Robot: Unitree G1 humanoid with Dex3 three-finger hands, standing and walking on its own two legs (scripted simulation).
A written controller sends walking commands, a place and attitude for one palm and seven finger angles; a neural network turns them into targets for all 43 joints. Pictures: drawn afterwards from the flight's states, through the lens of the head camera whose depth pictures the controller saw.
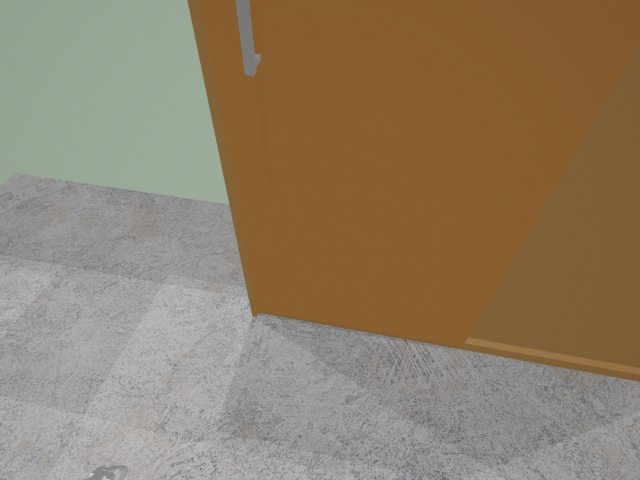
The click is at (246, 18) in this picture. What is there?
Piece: wardrobe's sliding door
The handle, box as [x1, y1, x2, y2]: [235, 0, 260, 75]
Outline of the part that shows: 235,0 245,74 253,75 256,71 255,67 260,61 260,54 255,54 253,51 248,0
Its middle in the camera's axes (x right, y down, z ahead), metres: -0.12 -0.39 +0.65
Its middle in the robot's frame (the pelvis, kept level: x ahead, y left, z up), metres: +0.76 +0.17 +0.28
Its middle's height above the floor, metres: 1.05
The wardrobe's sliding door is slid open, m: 0.00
